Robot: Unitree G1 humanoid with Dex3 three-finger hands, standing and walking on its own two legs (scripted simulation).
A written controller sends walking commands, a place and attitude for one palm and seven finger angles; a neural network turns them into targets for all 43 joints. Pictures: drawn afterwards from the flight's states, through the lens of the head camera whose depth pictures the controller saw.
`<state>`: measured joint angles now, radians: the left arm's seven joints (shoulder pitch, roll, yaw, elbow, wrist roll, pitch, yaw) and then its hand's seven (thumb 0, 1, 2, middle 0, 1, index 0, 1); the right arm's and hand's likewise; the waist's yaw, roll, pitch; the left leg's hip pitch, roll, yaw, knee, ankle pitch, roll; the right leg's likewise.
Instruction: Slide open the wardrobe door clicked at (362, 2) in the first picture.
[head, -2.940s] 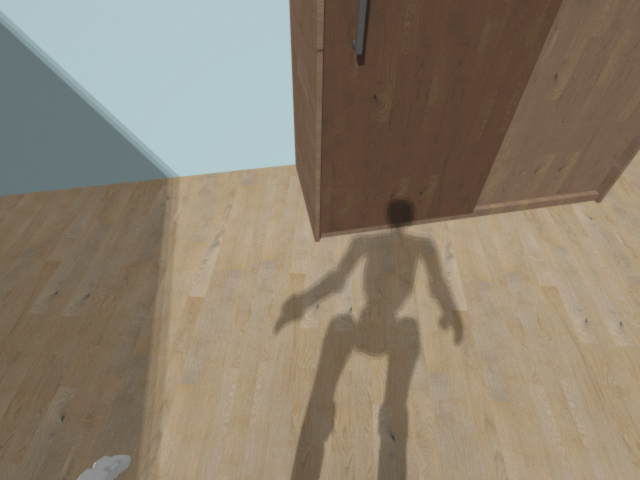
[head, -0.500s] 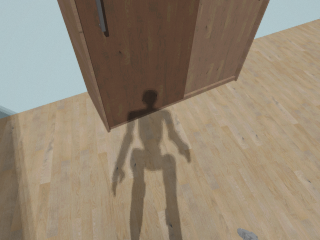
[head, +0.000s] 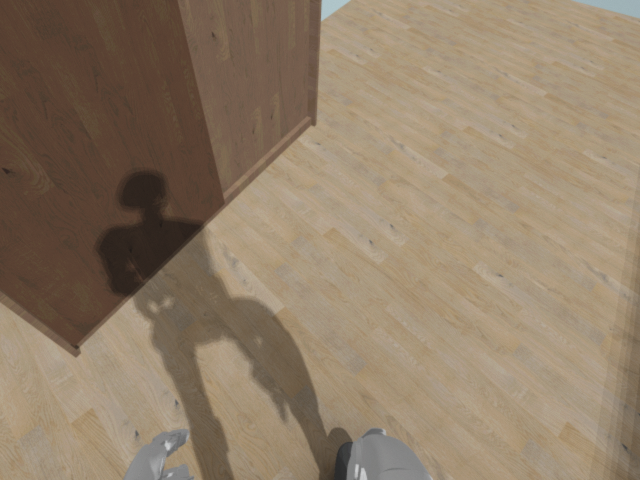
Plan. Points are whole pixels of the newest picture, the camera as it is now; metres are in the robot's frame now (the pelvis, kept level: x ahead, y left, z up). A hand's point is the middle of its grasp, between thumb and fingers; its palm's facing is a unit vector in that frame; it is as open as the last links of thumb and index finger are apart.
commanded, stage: walk to a spot facing it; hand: left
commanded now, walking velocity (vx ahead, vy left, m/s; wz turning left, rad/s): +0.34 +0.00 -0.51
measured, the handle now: out of the picture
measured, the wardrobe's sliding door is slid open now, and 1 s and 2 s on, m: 0.00 0.00 0.00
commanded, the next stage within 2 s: turn to face it in 1.00 s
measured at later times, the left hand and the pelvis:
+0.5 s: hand (190, 408) +0.24 +0.19 -0.15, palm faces -0.08 -0.97 -0.25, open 7.3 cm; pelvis +0.21 -0.01 +0.01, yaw -11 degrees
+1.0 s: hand (240, 257) +0.51 +0.15 -0.16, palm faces -0.42 -0.88 -0.21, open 7.4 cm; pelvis +0.34 +0.01 +0.01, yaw -29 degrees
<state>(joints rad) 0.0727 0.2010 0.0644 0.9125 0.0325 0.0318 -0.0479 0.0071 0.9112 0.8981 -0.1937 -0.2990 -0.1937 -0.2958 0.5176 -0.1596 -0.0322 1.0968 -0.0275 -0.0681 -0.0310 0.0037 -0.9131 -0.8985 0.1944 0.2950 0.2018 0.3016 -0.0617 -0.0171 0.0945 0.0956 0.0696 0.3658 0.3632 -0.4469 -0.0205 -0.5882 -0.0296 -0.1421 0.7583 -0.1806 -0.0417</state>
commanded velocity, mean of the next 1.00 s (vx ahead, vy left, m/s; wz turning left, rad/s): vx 0.17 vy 0.00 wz -0.50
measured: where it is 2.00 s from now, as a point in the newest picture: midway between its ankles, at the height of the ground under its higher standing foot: (332, 413)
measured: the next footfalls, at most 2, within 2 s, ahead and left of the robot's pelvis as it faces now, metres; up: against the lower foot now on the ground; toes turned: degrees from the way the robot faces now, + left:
right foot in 0.06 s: +0.18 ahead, -0.08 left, +0.00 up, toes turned -10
left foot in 0.60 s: +0.39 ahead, +0.10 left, +0.00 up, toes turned -7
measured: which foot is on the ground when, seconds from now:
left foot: down 0.00-0.08, up 0.10-0.58, down 0.60-1.00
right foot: up 0.00-0.04, down 0.06-0.60, up 0.62-1.00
